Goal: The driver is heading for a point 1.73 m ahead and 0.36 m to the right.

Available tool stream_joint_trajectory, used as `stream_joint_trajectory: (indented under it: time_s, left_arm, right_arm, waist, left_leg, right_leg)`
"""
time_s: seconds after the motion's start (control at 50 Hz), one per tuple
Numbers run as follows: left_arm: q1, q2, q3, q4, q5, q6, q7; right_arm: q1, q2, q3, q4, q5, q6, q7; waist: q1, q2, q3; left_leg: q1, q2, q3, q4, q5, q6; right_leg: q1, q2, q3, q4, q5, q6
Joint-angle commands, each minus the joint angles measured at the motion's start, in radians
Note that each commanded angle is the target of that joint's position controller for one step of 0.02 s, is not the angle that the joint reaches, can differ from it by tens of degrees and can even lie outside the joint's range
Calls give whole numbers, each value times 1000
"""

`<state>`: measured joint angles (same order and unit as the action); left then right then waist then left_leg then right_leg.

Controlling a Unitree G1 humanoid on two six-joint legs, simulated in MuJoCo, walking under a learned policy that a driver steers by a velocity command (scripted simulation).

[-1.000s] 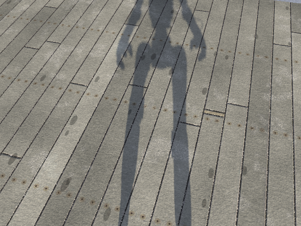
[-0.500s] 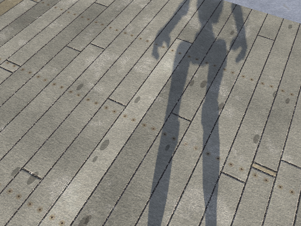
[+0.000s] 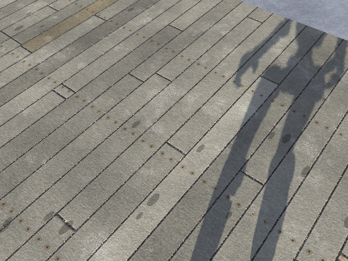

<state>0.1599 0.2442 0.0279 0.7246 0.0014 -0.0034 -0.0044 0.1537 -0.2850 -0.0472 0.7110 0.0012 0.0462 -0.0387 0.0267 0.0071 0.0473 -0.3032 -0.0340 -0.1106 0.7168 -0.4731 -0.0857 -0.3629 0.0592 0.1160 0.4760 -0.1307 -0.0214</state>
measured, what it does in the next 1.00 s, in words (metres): steps on the spot, turning right: left foot, then right foot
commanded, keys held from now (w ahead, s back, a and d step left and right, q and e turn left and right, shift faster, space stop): e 0.70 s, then q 0.30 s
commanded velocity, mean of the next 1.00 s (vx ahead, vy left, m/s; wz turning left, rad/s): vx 0.01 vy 0.00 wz -0.34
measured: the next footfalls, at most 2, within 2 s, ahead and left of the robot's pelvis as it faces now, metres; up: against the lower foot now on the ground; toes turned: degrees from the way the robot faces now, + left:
left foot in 0.10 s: +0.04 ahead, +0.14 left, +0.00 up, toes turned -9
right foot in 0.48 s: +0.03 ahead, -0.13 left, +0.00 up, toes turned -17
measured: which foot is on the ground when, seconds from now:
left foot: up 0.00-0.08, down 0.10-0.48, up 0.50-0.86, down 0.88-1.00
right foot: down 0.00-0.12, up 0.14-0.46, down 0.48-1.00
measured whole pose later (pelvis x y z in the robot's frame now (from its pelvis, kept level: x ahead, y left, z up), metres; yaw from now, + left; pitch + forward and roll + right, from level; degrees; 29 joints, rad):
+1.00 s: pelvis +0.03 -0.01 +0.00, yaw -23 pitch -1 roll +0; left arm 0.14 0.24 0.02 0.71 0.03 0.02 0.02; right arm 0.22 -0.26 -0.04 0.74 -0.01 -0.01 0.00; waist -0.01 -0.03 0.03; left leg -0.26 -0.01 -0.07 0.54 -0.27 -0.01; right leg -0.25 0.06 0.08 0.53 -0.27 -0.01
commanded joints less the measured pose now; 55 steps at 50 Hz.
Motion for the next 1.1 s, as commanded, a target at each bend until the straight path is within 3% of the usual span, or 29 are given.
stream_joint_trajectory:
  time_s: [0.02, 0.08, 0.1, 0.12, 0.14, 0.16, 0.18, 0.22, 0.26, 0.34, 0.4, 0.44, 0.46, 0.48, 0.5, 0.52, 0.54, 0.56, 0.58, 0.64, 0.72, 0.82, 0.86, 0.88, 0.9, 0.92, 0.96, 1.02, 1.1]
  left_arm:
    - [-33, 216, 69, -75, -14, 4, 15]
    - [-46, 205, 74, -79, -31, 21, 31]
    - [-36, 192, 72, -80, -30, 24, 36]
    - [-52, 160, 66, -102, -25, 21, 36]
    - [-61, 151, 62, -116, -22, 15, 30]
    - [-35, 180, 75, -105, -14, 9, 26]
    - [-2, 209, 92, -84, -16, 10, 24]
    - [51, 184, 93, -56, -19, 30, 27]
    - [24, 140, 76, -70, -24, 41, 22]
    - [-65, 119, 56, -137, -31, 42, -7]
    - [-48, 153, 67, -152, -30, 47, -23]
    - [13, 162, 78, -138, -23, 53, -23]
    - [58, 188, 91, -127, -19, 53, -14]
    - [114, 281, 119, -133, -22, 53, 3]
    - [120, 373, 128, -160, 3, 43, 7]
    - [148, 306, 111, -152, 18, 21, -4]
    - [92, 277, 100, -149, 14, 5, -4]
    - [33, 253, 97, -148, -3, 2, 3]
    - [-11, 231, 88, -155, -17, 6, 9]
    - [-34, 224, 81, -163, -8, 19, 25]
    - [-28, 228, 82, -158, -9, 26, 37]
    - [-33, 150, 41, -122, 14, 25, 21]
    - [-37, 115, 21, -93, 15, 17, 12]
    - [11, 108, 16, -71, 25, 7, 9]
    - [58, 128, 22, -63, 43, -1, 10]
    - [82, 124, 28, -63, 39, -3, 16]
    - [-14, 173, 44, -68, 26, 4, 34]
    - [-14, 149, 50, -74, 18, 16, 45]
    - [14, 125, 62, -67, 9, 4, 34]
  right_arm:
    - [80, -92, -35, -23, 7, -16, -7]
    - [99, -90, -42, -5, 2, -32, 2]
    - [108, -115, -49, -6, -6, -37, 3]
    - [116, -176, -65, -3, -23, -37, 2]
    - [101, -201, -73, -4, -36, -38, 4]
    - [46, -176, -65, -33, -50, -44, 0]
    - [22, -145, -55, -46, -46, -50, -7]
    - [-29, -125, -48, -52, -10, -61, -13]
    - [-6, -133, -50, -37, -2, -53, -13]
    - [31, -174, -67, -25, -4, -27, -14]
    - [33, -206, -78, -19, 11, -25, -3]
    - [5, -204, -77, -16, 32, -36, 3]
    - [43, -177, -70, 2, 33, -47, 9]
    - [80, -140, -60, -1, -4, -58, 15]
    - [30, -74, -33, -62, -46, -64, 15]
    - [-37, -130, -49, -67, -22, -62, 11]
    - [-48, -147, -56, -67, 3, -55, 9]
    - [-33, -149, -60, -50, 2, -50, 2]
    - [-32, -159, -65, -45, -7, -45, -7]
    - [10, -129, -61, -38, -8, -45, -3]
    - [-4, -102, -47, -42, -5, -48, 3]
    - [2, -83, -32, -39, 1, -51, 26]
    - [30, -59, -21, -25, -5, -61, 37]
    - [17, -84, -21, -35, -19, -64, 37]
    - [0, -163, -32, -60, -22, -65, 31]
    - [-36, -188, -37, -48, -18, -66, 33]
    - [-36, -148, -31, -56, -8, -70, 39]
    - [-6, -173, -40, -61, 4, -74, 30]
    - [3, -165, -47, -97, 13, -49, 10]
  waist:
    - [-28, -187, -150]
    - [-53, -176, -148]
    - [-54, -147, -155]
    - [-42, 9, -126]
    - [-39, 195, -78]
    - [-45, 225, -71]
    - [-31, 159, -78]
    - [-4, 96, -68]
    - [-26, 113, -55]
    - [-77, 168, -81]
    - [-72, 184, -88]
    - [-27, 164, -92]
    - [-9, 112, -110]
    - [-5, -85, -163]
    - [-6, -315, -196]
    - [62, -180, -252]
    - [30, -140, -176]
    - [2, -97, -135]
    - [-12, -93, -110]
    - [-41, -123, -133]
    - [-26, -139, -143]
    - [-3, -157, -131]
    - [-39, -126, -103]
    - [-24, -84, -89]
    - [26, 32, -80]
    - [75, 156, -70]
    - [13, 153, -34]
    - [-2, 173, -48]
    - [-13, 108, -90]
  left_leg:
    - [6, -26, 32, -114, 86, 15]
    - [122, -24, 54, -294, 233, 60]
    - [199, 33, 25, -312, 268, 90]
    - [206, 144, -81, -343, 243, 160]
    - [178, 276, -227, -417, 332, 259]
    - [168, 392, -301, -437, 504, 339]
    - [172, 401, -274, -414, 632, 350]
    - [222, 342, -148, -357, 753, 298]
    - [260, 300, -60, -345, 818, 284]
    - [281, 301, 19, -340, 805, 286]
    - [254, 324, 39, -311, 784, 277]
    - [208, 313, 78, -232, 734, 234]
    - [143, 272, 127, -136, 651, 179]
    - [-55, 194, 212, 97, 379, 82]
    - [-325, 34, 185, 349, -233, 7]
    - [-331, 42, 42, 498, -254, 5]
    - [-346, 63, 29, 525, -171, 17]
    - [-347, 80, 26, 483, -83, 23]
    - [-338, 87, 21, 437, -18, 18]
    - [-241, 46, 41, 366, 87, -3]
    - [-193, 37, 36, 160, 128, -14]
    - [8, 71, 67, -36, 153, 11]
    - [145, 59, 88, -270, 313, 40]
    - [188, 90, 32, -314, 424, 60]
    - [182, 188, -85, -310, 611, 102]
    - [47, 214, -135, -328, 471, 182]
    - [-28, 189, -169, -376, 301, 189]
    - [-1, 185, -210, -352, 349, 191]
    - [-4, 149, -223, -273, 400, 196]
  right_leg:
    - [190, -205, 325, -146, 82, -169]
    - [117, -167, 316, -127, -14, -126]
    - [42, -143, 291, -94, -65, -93]
    - [-66, -70, 175, 5, -132, -43]
    - [-159, 34, 33, 147, -276, 3]
    - [-200, 29, -8, 376, -431, 39]
    - [-215, 7, 3, 541, -450, 58]
    - [-264, -19, 10, 647, -373, 88]
    - [-285, -35, -35, 602, -313, 113]
    - [-168, -72, -119, 372, -265, 117]
    - [-58, -59, -170, 226, -237, 85]
    - [62, -35, -200, 42, -95, 40]
    - [186, -23, -171, -60, 35, 4]
    - [403, -170, 54, -80, 395, -66]
    - [475, -441, 430, -70, 704, -300]
    - [424, -458, 433, -105, 599, -378]
    - [364, -394, 329, -115, 495, -325]
    - [317, -327, 261, -121, 369, -260]
    - [278, -294, 232, -127, 317, -224]
    - [204, -237, 189, -137, 308, -214]
    - [207, -230, 214, -127, 175, -209]
    - [114, -234, 206, -111, 66, -196]
    - [64, -199, 172, -95, -26, -145]
    - [47, -161, 149, -76, -85, -93]
    - [39, -85, 80, 11, -184, -40]
    - [115, -33, -3, 1, -197, 6]
    - [164, -31, -35, 44, -140, 27]
    - [143, -28, -56, 69, -128, 15]
    - [154, -40, -71, 57, -109, 0]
